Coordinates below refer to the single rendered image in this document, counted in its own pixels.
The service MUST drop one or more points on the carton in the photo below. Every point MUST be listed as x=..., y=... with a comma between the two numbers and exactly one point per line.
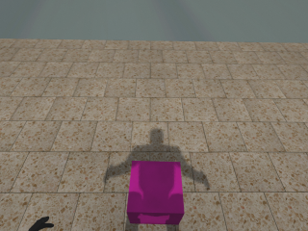
x=155, y=193

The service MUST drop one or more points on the left robot hand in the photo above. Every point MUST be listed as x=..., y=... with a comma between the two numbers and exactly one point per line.
x=40, y=224

